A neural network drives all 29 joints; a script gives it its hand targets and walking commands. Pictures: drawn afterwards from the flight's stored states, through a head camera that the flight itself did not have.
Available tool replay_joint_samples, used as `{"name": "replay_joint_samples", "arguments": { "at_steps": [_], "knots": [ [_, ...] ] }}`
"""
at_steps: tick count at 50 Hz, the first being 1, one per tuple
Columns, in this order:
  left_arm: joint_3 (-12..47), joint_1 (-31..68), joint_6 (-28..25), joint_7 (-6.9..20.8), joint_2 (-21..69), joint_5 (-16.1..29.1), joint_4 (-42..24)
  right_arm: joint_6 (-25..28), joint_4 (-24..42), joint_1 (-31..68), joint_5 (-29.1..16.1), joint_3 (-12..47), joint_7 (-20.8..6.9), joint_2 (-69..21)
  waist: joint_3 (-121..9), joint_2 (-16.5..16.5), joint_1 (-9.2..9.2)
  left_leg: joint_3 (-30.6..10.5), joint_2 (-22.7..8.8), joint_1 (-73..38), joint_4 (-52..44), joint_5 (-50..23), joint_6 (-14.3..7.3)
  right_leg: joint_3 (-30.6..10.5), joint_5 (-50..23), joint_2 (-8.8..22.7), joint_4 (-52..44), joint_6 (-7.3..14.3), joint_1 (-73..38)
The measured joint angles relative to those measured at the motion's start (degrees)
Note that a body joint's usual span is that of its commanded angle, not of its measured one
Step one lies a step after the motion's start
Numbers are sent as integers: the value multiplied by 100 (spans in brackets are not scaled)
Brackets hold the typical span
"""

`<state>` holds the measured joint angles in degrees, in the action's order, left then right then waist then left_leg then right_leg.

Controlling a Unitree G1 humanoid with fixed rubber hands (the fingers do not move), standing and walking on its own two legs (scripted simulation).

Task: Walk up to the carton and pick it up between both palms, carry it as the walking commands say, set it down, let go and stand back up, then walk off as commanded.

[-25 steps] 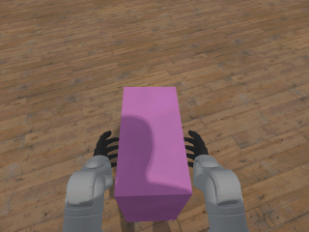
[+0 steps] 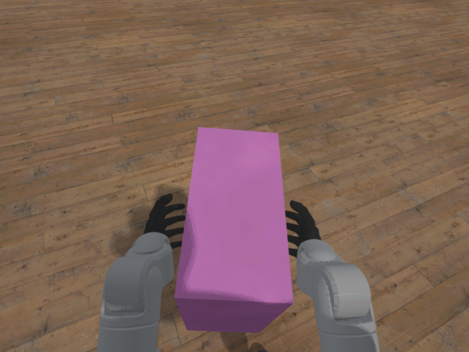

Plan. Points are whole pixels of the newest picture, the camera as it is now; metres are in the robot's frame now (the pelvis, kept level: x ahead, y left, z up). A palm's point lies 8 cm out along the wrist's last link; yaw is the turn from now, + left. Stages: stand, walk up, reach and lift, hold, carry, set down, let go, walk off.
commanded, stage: carry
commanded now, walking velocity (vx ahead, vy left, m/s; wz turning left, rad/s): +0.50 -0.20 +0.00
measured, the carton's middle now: (230, 236) +0.34 -0.01 +0.01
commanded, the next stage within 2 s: none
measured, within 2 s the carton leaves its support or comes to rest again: neither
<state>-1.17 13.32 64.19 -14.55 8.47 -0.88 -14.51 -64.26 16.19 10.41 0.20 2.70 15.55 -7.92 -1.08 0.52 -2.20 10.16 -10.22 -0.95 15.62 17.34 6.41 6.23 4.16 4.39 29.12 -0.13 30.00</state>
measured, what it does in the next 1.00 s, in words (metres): walks ahead: right foot, then left foot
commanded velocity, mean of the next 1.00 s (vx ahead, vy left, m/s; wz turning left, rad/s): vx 0.50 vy -0.20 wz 0.00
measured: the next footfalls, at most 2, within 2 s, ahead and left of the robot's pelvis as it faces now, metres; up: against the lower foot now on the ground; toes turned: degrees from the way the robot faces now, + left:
right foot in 0.06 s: +0.22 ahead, -0.15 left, +0.00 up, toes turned -7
left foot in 0.48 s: +0.49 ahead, +0.01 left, +0.00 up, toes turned +13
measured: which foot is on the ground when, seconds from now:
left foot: down 0.00-0.06, up 0.08-0.46, down 0.48-0.84, up 0.86-1.00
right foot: up 0.00-0.04, down 0.06-0.52, up 0.54-0.80, down 0.82-1.00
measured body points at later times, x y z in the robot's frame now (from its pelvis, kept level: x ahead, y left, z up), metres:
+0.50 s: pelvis +0.37 -0.10 -0.02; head +0.35 -0.08 +0.43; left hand +0.66 +0.04 +0.08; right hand +0.67 -0.20 +0.09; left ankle +0.45 +0.00 -0.74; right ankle +0.19 -0.14 -0.73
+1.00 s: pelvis +0.70 -0.22 +0.01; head +0.75 -0.24 +0.45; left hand +1.00 -0.08 +0.06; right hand +1.01 -0.32 +0.06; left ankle +0.57 -0.12 -0.66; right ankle +0.71 -0.30 -0.74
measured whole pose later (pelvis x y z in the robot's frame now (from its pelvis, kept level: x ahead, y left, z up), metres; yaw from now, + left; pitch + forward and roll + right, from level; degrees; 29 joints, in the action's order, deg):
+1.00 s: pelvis +0.70 -0.22 +0.01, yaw +5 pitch +7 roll +1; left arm -1.7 15.2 63.9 -15.0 8.9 -0.4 -10.8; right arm -64.5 13.8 14.9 1.9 -1.0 14.4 -8.8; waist -0.8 -2.5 -0.9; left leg 7.9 -2.6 22.0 54.6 26.8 2.4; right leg 10.0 8.2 2.7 18.8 2.6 17.5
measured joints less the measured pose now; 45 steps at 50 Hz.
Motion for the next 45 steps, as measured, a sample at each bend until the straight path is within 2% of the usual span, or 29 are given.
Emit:
{"name": "replay_joint_samples", "arguments": {
  "at_steps": [2,3,4,5,7,8,10,12,16,21,23,24,25,28,30,32,34,37,41,42,43,44,45],
  "knots": [
    [12,-45,-38,-3,-10,6,-135,-62,88,116,18,-16,-5,-19,-225,102,78,-40,-54,-164,167,364,135,193,-138,7,-339,13,-235],
    [23,-49,-76,-6,-13,5,-148,-79,94,204,43,-57,-21,-32,-334,42,147,-55,-151,-171,407,613,153,265,-300,-47,-321,69,-286],
    [39,-47,-129,-10,-11,2,-79,-73,46,307,62,-149,-55,-51,-363,-214,220,-123,-366,-59,847,790,54,373,-135,-211,-51,167,-245],
    [50,-18,-127,-25,-4,-3,10,-81,-8,386,81,-234,-80,-68,-345,-363,262,-282,-378,209,1549,836,-78,424,146,-279,126,255,-252],
    [51,37,-67,-48,6,-4,186,-131,-137,459,126,-325,-99,-87,-223,-389,270,-533,101,963,3079,1205,-258,371,489,-204,10,334,-444],
    [33,65,-28,-48,12,8,285,-170,-199,449,143,-342,-106,-86,-150,-370,225,-526,353,1339,3622,1231,-314,349,242,-131,-258,378,-635],
    [-1,102,18,-58,21,69,434,-200,-243,347,166,-311,-99,-63,-10,-414,159,-367,611,1990,4094,996,-387,414,323,-95,-742,348,-1056],
    [-68,119,15,-75,25,148,385,-132,-166,235,135,-211,-50,-40,143,-406,181,-200,722,2520,4102,626,-431,481,447,-141,-1086,322,-1417],
    [-210,26,-141,-72,6,233,-105,137,28,224,41,34,68,-39,325,-164,314,-153,777,3169,3352,112,-526,402,723,-396,-1419,430,-2024],
    [-33,-46,-271,-70,-7,261,-262,223,277,186,104,3,16,-33,-2,267,263,42,779,3199,1909,-703,-703,467,1513,-621,-1376,489,-2871],
    [76,-87,-207,-91,-19,198,-244,151,265,184,119,-80,-72,-33,-261,326,273,236,795,2861,1248,-1041,-814,462,1998,-664,-1036,465,-3123],
    [80,-125,-153,-98,-30,154,-246,133,158,224,122,-84,-106,-43,-389,323,294,287,776,2670,1119,-1305,-978,432,2270,-639,-548,421,-3091],
    [14,-165,-94,-94,-40,121,-214,142,-49,278,125,-50,-140,-53,-479,425,294,418,772,2586,1349,-1234,-1049,352,2064,-478,271,341,-2859],
    [-74,-308,101,-76,-59,63,43,-7,-601,387,142,-45,-208,-75,-532,187,223,610,620,2065,1515,-445,-944,-200,2111,-474,3209,150,-1639],
    [25,-293,197,-73,-59,65,366,-153,-692,247,166,-120,-219,-47,-501,-120,55,479,564,1675,1172,-414,-802,-283,2224,-416,3677,127,-998],
    [93,-166,252,-61,-38,62,591,-206,-609,67,179,-172,-212,-15,-366,-308,-98,306,518,1321,795,-439,-698,-343,2120,-205,3041,134,-553],
    [37,0,280,-28,-5,40,621,-173,-472,-28,145,-144,-144,0,-141,-340,-163,174,418,1010,537,-414,-560,-420,1603,-52,1977,119,-276],
    [-101,95,182,38,20,14,411,-93,-289,-25,76,-19,-8,3,98,-177,-95,83,205,616,396,-212,-288,-331,776,23,574,59,-114],
    [-115,31,25,45,6,29,34,-44,-80,139,38,6,44,-22,-22,197,71,-10,10,224,623,387,42,107,87,23,-459,51,-401],
    [-69,30,-56,29,5,33,37,-36,-56,231,47,-80,21,-36,-79,107,126,-71,-140,229,856,619,33,200,-220,-69,-314,118,-389],
    [-22,45,-121,13,8,29,89,-29,-54,332,59,-201,-14,-56,-92,-80,155,-205,-297,342,1234,712,-91,320,-81,-195,-68,195,-368],
    [21,76,-135,-14,15,24,147,-23,-56,410,80,-303,-41,-74,-92,-175,175,-379,-248,576,1812,853,-184,374,177,-240,60,260,-386],
    [44,106,-134,-25,21,24,196,-33,-61,464,89,-391,-73,-87,-82,-188,174,-511,-38,899,2485,1097,-253,337,476,-234,17,312,-467]
  ]
}}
